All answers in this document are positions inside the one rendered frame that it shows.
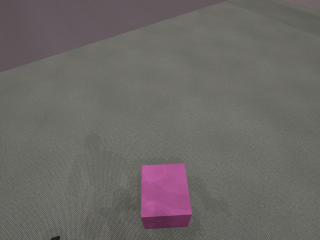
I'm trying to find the carton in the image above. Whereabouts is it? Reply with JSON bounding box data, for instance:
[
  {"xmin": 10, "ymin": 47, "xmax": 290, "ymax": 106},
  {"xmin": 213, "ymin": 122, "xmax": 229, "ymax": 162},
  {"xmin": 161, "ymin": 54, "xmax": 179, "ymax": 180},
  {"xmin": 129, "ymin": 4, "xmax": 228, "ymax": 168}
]
[{"xmin": 141, "ymin": 163, "xmax": 192, "ymax": 229}]

